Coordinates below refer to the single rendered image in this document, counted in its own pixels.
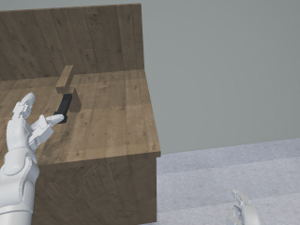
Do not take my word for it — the left robot forearm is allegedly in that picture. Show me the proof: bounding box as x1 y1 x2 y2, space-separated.
0 148 39 225

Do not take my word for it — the counter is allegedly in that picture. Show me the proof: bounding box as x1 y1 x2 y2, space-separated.
0 3 161 225

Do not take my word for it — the robot right hand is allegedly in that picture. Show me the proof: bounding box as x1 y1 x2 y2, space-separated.
225 188 262 225

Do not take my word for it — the tap lever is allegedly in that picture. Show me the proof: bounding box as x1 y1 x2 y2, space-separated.
53 94 72 124

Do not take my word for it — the robot left hand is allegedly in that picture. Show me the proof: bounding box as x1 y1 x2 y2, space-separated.
6 93 65 154

